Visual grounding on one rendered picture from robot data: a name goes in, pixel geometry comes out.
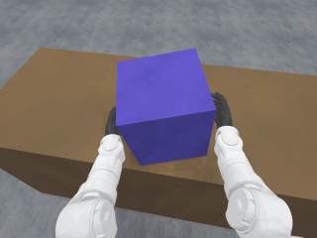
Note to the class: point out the robot left forearm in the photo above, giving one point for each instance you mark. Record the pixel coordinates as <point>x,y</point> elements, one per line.
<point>105,174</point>

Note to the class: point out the left robot hand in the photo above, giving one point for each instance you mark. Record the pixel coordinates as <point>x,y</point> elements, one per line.
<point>110,128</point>

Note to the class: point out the right robot hand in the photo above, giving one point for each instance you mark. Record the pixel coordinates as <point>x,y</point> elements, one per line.
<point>223,115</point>

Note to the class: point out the carton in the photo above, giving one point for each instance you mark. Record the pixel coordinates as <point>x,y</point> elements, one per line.
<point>164,108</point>

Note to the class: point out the pedestal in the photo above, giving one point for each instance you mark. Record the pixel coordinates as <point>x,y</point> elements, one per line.
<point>53,116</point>

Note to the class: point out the robot left upper arm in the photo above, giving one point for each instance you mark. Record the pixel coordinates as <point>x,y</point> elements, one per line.
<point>93,218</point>

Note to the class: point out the robot right forearm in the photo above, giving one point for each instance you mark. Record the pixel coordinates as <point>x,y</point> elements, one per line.
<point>235,169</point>

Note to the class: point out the robot right upper arm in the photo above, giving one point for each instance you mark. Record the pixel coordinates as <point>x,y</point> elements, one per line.
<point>256,214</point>

